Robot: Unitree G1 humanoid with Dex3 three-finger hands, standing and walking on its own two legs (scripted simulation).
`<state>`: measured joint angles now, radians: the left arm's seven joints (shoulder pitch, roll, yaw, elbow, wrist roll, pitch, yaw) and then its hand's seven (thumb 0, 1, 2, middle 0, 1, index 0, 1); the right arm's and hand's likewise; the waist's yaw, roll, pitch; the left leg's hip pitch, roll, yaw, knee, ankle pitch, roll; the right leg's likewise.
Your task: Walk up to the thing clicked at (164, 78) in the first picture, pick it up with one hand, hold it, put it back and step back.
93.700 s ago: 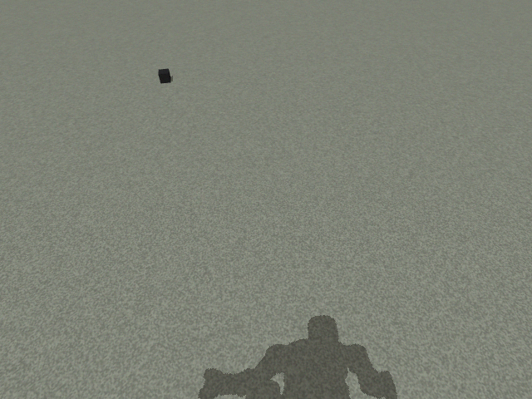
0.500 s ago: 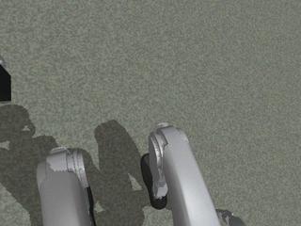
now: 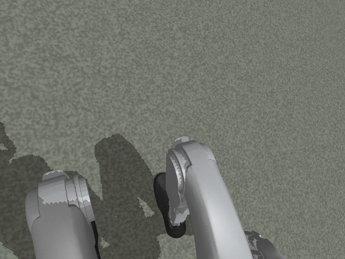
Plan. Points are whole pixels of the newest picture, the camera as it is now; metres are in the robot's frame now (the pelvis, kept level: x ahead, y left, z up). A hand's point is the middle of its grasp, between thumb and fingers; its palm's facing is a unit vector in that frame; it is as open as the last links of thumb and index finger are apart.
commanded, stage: lower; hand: left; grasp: from above
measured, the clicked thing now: out of the picture +0.49 +0.33 -0.23
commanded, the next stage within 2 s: rest in 0.04 s
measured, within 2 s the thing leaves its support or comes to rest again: rests again in 0.68 s
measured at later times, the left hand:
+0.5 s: hand out of the picture +0.50 +0.32 -0.23, palm faces -0.49 -0.06 -0.87, open 10.2 cm
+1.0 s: hand out of the picture +0.50 +0.32 -0.25, palm faces -0.47 -0.06 -0.88, open 10.4 cm
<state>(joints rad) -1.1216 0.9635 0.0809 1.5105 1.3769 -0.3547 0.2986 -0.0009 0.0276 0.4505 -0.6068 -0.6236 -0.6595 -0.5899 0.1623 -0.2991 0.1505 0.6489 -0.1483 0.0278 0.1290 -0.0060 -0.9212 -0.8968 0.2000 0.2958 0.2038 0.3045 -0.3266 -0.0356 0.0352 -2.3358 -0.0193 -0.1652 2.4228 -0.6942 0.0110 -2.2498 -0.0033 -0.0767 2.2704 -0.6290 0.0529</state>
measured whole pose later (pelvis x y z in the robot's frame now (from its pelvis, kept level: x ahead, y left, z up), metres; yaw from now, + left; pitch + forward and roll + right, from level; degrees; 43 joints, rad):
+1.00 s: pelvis +0.00 +0.01 -0.02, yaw -4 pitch +31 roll -16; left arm -1.17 1.13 0.08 1.64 1.41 -0.32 0.45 -0.01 -0.04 0.60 -0.54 -0.75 -0.59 -0.72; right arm 0.13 -0.33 0.29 0.58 -0.20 -0.06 0.14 -0.01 -0.91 -0.89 0.20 0.30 0.21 0.31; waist -0.40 -0.12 0.15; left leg -2.37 -0.01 -0.23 2.52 -0.72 0.03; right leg -2.25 0.03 -0.13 2.31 -0.62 0.06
